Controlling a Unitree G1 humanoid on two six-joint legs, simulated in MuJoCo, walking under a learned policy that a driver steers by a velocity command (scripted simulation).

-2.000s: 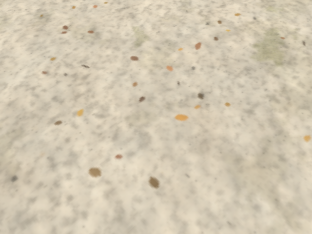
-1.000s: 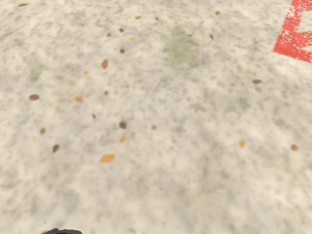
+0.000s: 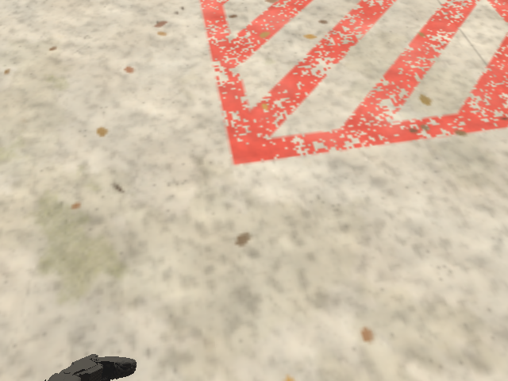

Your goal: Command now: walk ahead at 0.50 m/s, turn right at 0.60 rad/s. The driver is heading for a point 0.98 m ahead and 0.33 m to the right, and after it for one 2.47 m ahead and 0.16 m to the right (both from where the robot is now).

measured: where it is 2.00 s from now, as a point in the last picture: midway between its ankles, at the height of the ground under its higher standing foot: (347, 279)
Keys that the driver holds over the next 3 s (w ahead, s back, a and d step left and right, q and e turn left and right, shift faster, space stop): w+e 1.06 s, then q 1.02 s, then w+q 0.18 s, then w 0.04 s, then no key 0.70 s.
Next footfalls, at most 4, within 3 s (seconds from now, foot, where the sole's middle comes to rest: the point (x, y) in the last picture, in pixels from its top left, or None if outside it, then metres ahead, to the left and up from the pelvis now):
0.06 right None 0.20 -0.09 -0.77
0.60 left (245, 344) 0.54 0.02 -0.77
1.12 right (361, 294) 0.65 -0.32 -0.77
1.66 left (311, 257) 0.78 -0.19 -0.77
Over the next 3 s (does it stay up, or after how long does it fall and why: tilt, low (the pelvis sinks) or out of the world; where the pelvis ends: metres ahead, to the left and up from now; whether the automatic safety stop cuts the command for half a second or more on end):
stays up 0.81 -0.25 0.01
